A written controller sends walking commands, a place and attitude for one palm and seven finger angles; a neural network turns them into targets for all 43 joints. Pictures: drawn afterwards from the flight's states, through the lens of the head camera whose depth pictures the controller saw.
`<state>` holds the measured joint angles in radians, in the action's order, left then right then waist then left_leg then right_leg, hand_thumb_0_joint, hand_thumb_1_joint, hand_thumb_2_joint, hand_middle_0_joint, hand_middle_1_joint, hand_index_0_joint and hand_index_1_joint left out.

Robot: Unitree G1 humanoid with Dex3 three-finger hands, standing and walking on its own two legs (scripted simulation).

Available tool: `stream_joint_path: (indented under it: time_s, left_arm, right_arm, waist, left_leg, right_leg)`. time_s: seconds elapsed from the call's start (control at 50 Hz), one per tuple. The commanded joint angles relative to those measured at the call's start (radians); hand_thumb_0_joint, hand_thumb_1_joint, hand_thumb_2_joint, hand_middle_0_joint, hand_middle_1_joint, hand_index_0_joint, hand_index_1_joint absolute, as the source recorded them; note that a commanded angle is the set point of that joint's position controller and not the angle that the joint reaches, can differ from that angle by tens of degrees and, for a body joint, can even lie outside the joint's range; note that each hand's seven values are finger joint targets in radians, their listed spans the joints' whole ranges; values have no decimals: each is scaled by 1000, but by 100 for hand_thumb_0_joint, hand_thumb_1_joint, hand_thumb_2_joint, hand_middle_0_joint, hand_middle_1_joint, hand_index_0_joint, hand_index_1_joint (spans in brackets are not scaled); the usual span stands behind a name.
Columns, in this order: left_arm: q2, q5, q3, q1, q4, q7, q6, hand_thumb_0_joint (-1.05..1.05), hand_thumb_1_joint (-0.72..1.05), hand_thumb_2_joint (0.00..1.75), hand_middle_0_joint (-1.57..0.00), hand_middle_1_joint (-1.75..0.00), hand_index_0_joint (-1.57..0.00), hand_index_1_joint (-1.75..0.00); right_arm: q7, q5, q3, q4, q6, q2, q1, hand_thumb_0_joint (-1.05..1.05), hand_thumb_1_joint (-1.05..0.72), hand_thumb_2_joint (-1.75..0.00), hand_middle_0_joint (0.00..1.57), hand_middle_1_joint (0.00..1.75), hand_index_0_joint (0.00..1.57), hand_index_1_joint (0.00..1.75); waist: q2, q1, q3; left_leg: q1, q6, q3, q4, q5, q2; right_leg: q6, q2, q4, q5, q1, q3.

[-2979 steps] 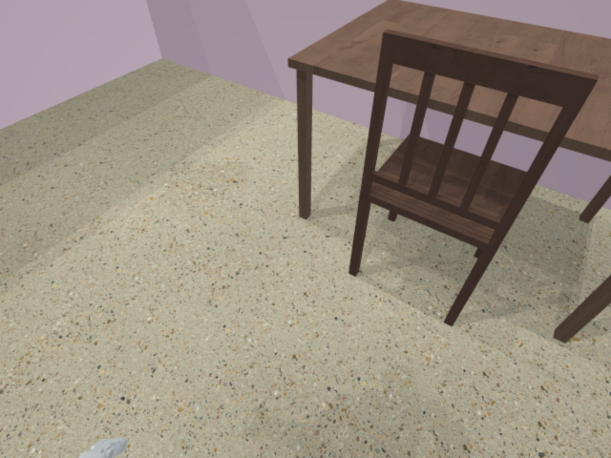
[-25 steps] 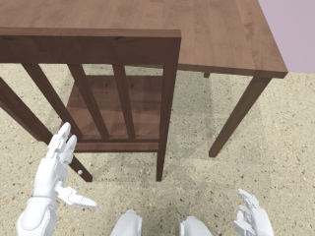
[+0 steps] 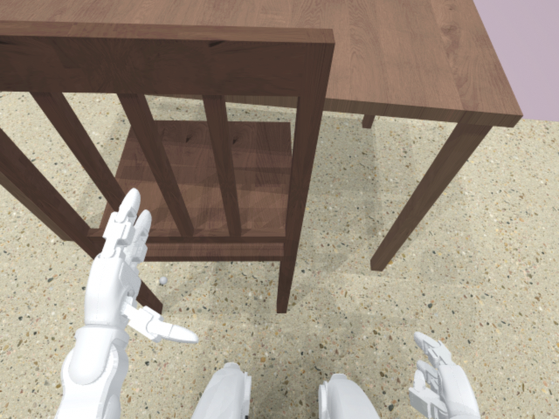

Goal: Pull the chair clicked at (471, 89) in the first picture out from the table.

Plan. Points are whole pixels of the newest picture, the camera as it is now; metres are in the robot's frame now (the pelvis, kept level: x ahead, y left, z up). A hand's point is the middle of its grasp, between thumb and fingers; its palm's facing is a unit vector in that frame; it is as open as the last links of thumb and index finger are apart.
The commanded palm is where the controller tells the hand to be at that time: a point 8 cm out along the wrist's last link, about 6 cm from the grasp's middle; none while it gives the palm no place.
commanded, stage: aim the fingers beside a spindle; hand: left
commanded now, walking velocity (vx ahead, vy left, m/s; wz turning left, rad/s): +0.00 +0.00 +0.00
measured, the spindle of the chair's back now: (166, 179) +0.45 +0.20 +0.04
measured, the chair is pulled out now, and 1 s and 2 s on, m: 0.04 0.04 0.04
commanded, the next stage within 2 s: none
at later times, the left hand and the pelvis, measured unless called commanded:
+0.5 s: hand (191, 281) +0.30 +0.14 +0.00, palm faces -0.01 -1.00 -0.02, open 16.9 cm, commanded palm +0.28 +0.20 +0.02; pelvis +0.00 -0.01 -0.01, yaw +0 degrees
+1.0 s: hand (169, 270) +0.30 +0.16 +0.04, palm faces +0.08 -0.99 -0.07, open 16.9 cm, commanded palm +0.28 +0.21 +0.02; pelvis +0.00 -0.01 -0.01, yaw +0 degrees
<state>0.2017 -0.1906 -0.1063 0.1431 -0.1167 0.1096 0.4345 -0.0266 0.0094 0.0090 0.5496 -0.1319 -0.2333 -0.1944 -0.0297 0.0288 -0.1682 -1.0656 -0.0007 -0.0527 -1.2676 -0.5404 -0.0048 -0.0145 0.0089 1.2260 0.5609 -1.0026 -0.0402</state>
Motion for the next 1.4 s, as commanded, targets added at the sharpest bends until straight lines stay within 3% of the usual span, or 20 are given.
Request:
stream_joint_path:
  time_s: [0.0, 0.06, 0.12, 0.22, 0.3, 0.36, 0.48, 0.54, 0.66, 0.72, 0.82, 0.9, 1.0, 1.04, 1.1, 1.16, 1.2, 1.28, 1.34, 1.38]
  left_arm:
    - [76, 6, -29, -74, 81, -1, 29, 0, -50, 30, -6, -8, -6, -8]
    - [62, 2, -3, -121, 118, 10, 15, 0, -50, 30, -6, -8, -6, -8]
    - [118, -3, -52, -157, 221, -11, 43, 0, -50, 30, -6, -8, -6, -8]
    - [93, 19, -25, -206, 223, -64, 96, 0, -50, 30, -6, -8, -6, -8]
    - [57, 35, 2, -181, 62, -50, 72, 0, -50, 30, -6, -8, -6, -8]
    - [32, 30, 34, -190, 46, -25, 40, 0, -50, 30, -6, -8, -6, -8]
    - [145, 15, -73, -254, 223, -59, 78, 0, -50, 30, -6, -8, -6, -8]
    - [171, 14, -113, -267, 210, -87, 102, 0, -50, 30, -6, -8, -6, -8]
    - [44, -2, -5, -137, -10, 5, 37, 0, -50, 30, -6, -8, -6, -8]
    - [8, -16, 50, -115, 10, 51, 9, 0, -50, 30, -6, -8, -6, -8]
    - [172, -8, -98, -245, 261, -27, 96, 0, -50, 30, -6, -8, -6, -8]
    - [197, 14, -149, -188, 262, -99, 154, 0, -50, 30, -6, -8, -6, -8]
    - [-3, 16, 48, -105, -18, -8, 50, 0, -50, 30, -6, -8, -6, -8]
    - [-29, 3, 98, -131, -44, 36, 7, 0, -50, 30, -6, -8, -6, -8]
    - [29, -8, 52, -174, 45, 41, 4, 0, -50, 30, -6, -8, -6, -8]
    - [143, -1, -58, -256, 286, -34, 84, 0, -50, 30, -6, -8, -6, -8]
    - [250, 14, -167, -222, 379, -107, 139, 0, -50, 30, -6, -8, -6, -8]
    - [135, 35, -101, -148, 180, -130, 131, 0, -50, 30, -6, -8, -6, -8]
    - [14, 21, 18, -84, -74, -29, 38, 0, -50, 30, -6, -8, -6, -8]
    - [-17, -5, 69, -101, -115, 43, -10, 0, -50, 30, -6, -8, -6, -8]
  right_arm:
    - [-3, -10, -56, -140, -23, -149, 13, 0, -90, -90, 20, 30, 20, 30]
    - [-4, -14, -59, -155, -11, -150, 14, 0, -90, -90, 20, 30, 20, 30]
    - [-10, -9, -62, -161, -8, -146, 16, 0, -90, -90, 20, 30, 20, 30]
    - [-7, 3, -54, -135, -6, -133, 20, 0, -90, -90, 20, 30, 20, 30]
    - [0, 0, -55, -124, 5, -144, 17, 0, -90, -90, 20, 30, 20, 30]
    - [4, -8, -58, -138, 18, -149, 15, 0, -90, -90, 20, 30, 20, 30]
    - [-7, -5, -60, -154, 28, -137, 20, 0, -90, -90, 20, 30, 20, 30]
    - [-7, 0, -55, -133, 28, -130, 13, 0, -90, -90, 20, 30, 20, 30]
    - [1, -16, -59, -124, 31, -147, -1, 0, -90, -90, 20, 30, 20, 30]
    - [-1, -26, -64, -147, 25, -150, -5, 0, -90, -90, 20, 30, 20, 30]
    - [-13, -3, -66, -150, 13, -138, 6, 0, -90, -90, 20, 30, 20, 30]
    - [-6, 6, -61, -126, 12, -122, 9, 0, -90, -90, 20, 30, 20, 30]
    - [10, -13, -57, -123, 23, -144, 10, 0, -90, -90, 20, 30, 20, 30]
    - [3, -27, -60, -136, 26, -156, 1, 0, -90, -90, 20, 30, 20, 30]
    - [-12, -26, -64, -161, 21, -160, 8, 0, -90, -90, 20, 30, 20, 30]
    - [-16, -7, -65, -163, 12, -137, 13, 0, -90, -90, 20, 30, 20, 30]
    - [-16, 4, -60, -152, 13, -126, 10, 0, -90, -90, 20, 30, 20, 30]
    - [5, 5, -50, -125, 27, -115, 28, 0, -90, -90, 20, 30, 20, 30]
    - [13, -15, -51, -120, 37, -143, 12, 0, -90, -90, 20, 30, 20, 30]
    - [3, -36, -52, -134, 36, -160, 3, 0, -90, -90, 20, 30, 20, 30]
  waist:
    - [5, 8, -245]
    - [-1, 9, -281]
    - [-21, -7, -359]
    - [-30, 19, -324]
    - [16, 28, -263]
    - [3, 19, -301]
    - [-28, -9, -411]
    - [-19, 2, -380]
    - [35, 26, -273]
    - [37, 26, -288]
    - [-48, -12, -404]
    - [-61, -18, -388]
    - [25, 45, -234]
    - [53, 50, -215]
    - [57, 29, -290]
    - [-38, -15, -443]
    - [-85, -46, -457]
    - [-46, -1, -315]
    - [73, 47, -179]
    - [97, 47, -165]
  left_leg:
    - [213, -14, -2, 189, 209, -1]
    - [223, -16, 3, 181, 212, 1]
    - [259, -16, 2, 171, 270, -2]
    - [254, -17, -4, 152, 262, -5]
    - [171, -18, 1, 141, 177, 1]
    - [178, -17, 6, 142, 181, 4]
    - [236, -21, 19, 136, 281, 2]
    - [225, -21, 16, 136, 275, 0]
    - [152, -20, 21, 142, 212, 4]
    - [175, -24, 19, 143, 230, 3]
    - [240, -23, 18, 131, 313, 3]
    - [264, -16, 16, 135, 359, 0]
    - [164, -20, 10, 144, 186, 0]
    - [143, -22, 5, 147, 134, 2]
    - [157, -28, 8, 134, 164, 5]
    - [281, -22, 8, 137, 306, 2]
    - [310, -12, 8, 146, 365, -1]
    - [225, -11, 13, 144, 278, 1]
    - [103, -19, 16, 144, 125, 4]
    - [84, -23, 13, 153, 73, 9]
  right_leg:
    - [43, -18, -158, -172, 96, -27]
    - [42, -14, -158, -187, 110, -21]
    - [44, -14, -144, -229, 136, -13]
    - [41, -16, -129, -204, 75, -19]
    - [42, -17, -135, -151, 52, -16]
    - [44, -13, -131, -165, 69, -14]
    - [42, -11, -124, -260, 147, 5]
    - [40, -17, -129, -251, 142, 3]
    - [37, -19, -154, -229, 127, -1]
    - [39, -14, -157, -249, 129, -4]
    - [43, -10, -122, -296, 155, 7]
    - [46, -17, -109, -310, 140, 0]
    - [41, -22, -150, -181, 64, -14]
    - [39, -18, -166, -143, 62, -11]
    - [39, -13, -156, -166, 94, -2]
    - [44, -10, -121, -262, 135, 1]
    - [49, -16, -105, -286, 146, -3]
    - [44, -22, -118, -238, 102, -10]
    - [37, -26, -166, -134, 66, -8]
    - [39, -22, -193, -83, 79, 2]
